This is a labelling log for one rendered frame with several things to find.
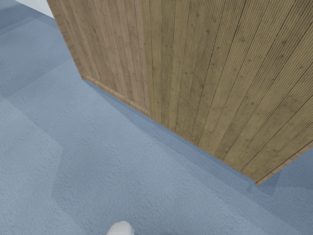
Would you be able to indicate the left robot thigh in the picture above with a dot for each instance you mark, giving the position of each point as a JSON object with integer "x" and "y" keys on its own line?
{"x": 120, "y": 228}

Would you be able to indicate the wardrobe door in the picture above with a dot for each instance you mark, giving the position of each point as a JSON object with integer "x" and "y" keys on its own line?
{"x": 234, "y": 77}
{"x": 108, "y": 38}

